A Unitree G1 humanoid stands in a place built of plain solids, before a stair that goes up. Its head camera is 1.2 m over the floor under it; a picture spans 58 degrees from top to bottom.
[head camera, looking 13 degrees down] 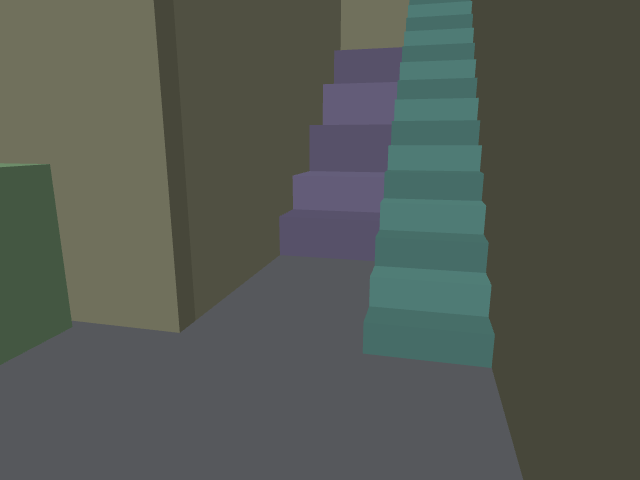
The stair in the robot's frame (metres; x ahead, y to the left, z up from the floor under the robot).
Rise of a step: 0.19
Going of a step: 0.25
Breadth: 0.70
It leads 14 degrees to the right of straight ahead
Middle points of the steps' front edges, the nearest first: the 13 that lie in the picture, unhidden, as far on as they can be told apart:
2.20 -0.59 0.19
2.45 -0.65 0.39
2.69 -0.70 0.58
2.93 -0.76 0.77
3.18 -0.82 0.97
3.42 -0.88 1.16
3.66 -0.94 1.35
3.90 -1.00 1.55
4.15 -1.06 1.74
4.39 -1.12 1.93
4.64 -1.18 2.13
4.88 -1.23 2.32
5.12 -1.29 2.51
